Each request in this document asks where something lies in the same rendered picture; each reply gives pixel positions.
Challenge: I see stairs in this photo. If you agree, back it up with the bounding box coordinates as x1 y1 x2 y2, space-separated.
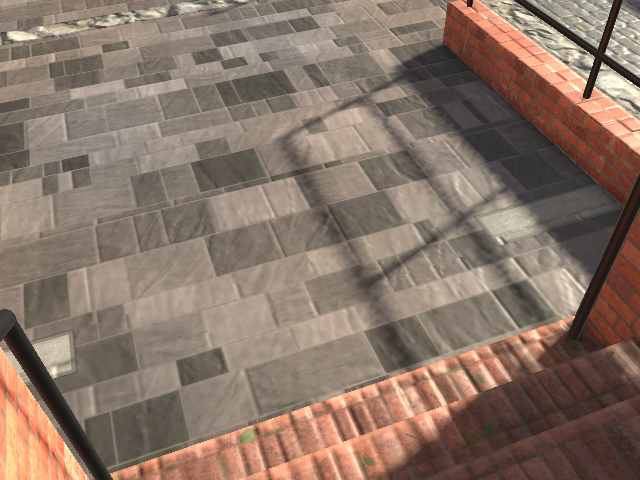
92 316 640 480

